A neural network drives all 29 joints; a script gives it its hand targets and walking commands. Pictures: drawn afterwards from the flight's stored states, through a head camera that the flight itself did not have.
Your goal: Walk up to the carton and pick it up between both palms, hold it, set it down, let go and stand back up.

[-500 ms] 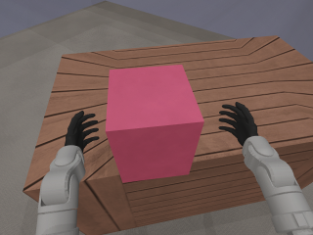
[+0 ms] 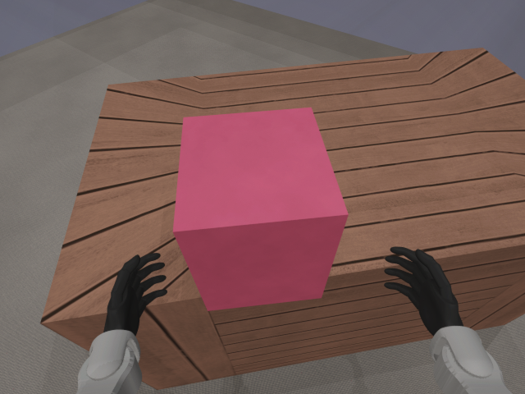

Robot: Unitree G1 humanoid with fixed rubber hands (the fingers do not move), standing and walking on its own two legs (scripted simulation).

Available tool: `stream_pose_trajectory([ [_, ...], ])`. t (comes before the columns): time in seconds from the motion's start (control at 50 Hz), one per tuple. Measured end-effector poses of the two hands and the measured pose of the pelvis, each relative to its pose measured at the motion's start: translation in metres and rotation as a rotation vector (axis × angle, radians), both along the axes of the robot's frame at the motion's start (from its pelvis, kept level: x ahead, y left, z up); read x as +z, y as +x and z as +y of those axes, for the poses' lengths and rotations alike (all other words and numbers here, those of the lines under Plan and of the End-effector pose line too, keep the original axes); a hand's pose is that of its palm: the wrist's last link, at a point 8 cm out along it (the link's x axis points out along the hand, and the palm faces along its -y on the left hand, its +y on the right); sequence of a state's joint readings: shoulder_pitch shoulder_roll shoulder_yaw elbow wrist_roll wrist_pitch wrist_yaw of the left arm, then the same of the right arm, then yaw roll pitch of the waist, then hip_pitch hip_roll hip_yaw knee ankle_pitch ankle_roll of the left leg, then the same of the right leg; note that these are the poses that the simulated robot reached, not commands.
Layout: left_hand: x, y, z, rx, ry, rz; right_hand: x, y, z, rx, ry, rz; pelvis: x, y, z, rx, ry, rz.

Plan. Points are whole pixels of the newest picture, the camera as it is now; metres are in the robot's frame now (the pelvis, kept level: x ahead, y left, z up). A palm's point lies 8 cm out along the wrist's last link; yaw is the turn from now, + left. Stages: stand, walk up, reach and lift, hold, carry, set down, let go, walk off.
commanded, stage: set down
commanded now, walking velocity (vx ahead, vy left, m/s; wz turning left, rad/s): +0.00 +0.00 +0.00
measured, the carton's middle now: (257, 213) +0.37 +0.06 +0.05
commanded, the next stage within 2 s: let go in 1.26 s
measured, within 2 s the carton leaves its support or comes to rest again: neither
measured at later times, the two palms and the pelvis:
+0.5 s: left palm (124, 354) +0.17 +0.24 -0.01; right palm (431, 351) +0.18 -0.19 +0.00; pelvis +0.01 +0.01 +0.00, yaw +1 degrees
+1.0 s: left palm (131, 378) +0.14 +0.24 -0.06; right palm (427, 371) +0.17 -0.20 -0.05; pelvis +0.01 +0.01 +0.00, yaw +1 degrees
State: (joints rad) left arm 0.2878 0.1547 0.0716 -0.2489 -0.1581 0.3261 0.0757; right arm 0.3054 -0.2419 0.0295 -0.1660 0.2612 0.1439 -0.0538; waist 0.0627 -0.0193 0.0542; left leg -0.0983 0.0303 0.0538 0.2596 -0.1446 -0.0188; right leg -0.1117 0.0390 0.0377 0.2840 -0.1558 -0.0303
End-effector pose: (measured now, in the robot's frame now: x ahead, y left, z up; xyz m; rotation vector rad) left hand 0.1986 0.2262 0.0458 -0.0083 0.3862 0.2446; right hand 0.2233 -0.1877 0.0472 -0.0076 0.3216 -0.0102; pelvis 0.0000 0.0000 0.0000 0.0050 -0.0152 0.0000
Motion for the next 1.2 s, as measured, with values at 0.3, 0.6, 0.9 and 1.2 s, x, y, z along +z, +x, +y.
stream_pose_trajectory([
  [0.3, -0.023, -0.012, 0.001, -0.026, 0.014, 0.019, -0.024, -0.016, 0.002, -0.013, -0.009, 0.054, 0.0, 0.009, 0.005, 0.009, -0.006, 0.006],
  [0.6, -0.064, -0.037, 0.011, -0.036, 0.037, 0.158, -0.057, -0.04, -0.002, -0.019, -0.064, 0.168, -0.001, 0.013, 0.012, 0.01, -0.011, -0.002],
  [0.9, -0.091, -0.044, 0.013, -0.078, 0.063, 0.283, -0.092, -0.047, -0.005, -0.005, -0.099, 0.268, -0.001, 0.015, 0.013, 0.019, -0.013, -0.027],
  [1.2, -0.119, -0.049, 0.013, -0.116, 0.067, 0.399, -0.116, -0.058, -0.018, -0.018, -0.162, 0.353, -0.003, 0.007, 0.01, 0.02, -0.01, -0.033],
])
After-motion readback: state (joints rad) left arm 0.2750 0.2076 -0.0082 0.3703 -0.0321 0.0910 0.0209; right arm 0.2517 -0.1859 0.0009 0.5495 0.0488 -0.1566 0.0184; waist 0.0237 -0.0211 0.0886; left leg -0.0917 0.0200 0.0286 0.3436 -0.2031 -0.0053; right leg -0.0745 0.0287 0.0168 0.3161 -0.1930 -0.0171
